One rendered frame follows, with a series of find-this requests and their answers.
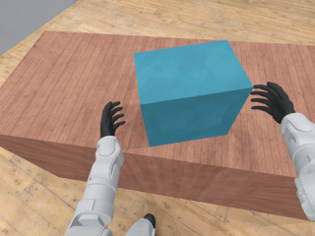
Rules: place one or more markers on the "carton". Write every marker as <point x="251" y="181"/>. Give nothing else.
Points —
<point x="190" y="92"/>

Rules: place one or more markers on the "robot left shin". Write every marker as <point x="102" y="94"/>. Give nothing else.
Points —
<point x="143" y="219"/>

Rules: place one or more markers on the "robot left thigh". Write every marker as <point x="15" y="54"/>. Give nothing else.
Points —
<point x="141" y="228"/>

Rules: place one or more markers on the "left robot hand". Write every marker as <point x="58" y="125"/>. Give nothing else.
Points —
<point x="107" y="126"/>

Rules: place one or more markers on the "left robot upper arm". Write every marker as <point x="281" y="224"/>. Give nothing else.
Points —
<point x="85" y="230"/>

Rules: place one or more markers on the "pedestal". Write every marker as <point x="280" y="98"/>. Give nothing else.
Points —
<point x="51" y="108"/>

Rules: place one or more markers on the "right robot hand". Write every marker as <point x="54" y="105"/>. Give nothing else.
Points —
<point x="276" y="98"/>

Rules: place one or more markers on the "left robot forearm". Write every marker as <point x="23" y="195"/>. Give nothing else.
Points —
<point x="96" y="207"/>

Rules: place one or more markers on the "right robot upper arm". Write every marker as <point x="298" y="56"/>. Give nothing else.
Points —
<point x="305" y="184"/>

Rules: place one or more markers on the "right robot forearm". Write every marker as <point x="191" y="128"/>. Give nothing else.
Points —
<point x="299" y="134"/>

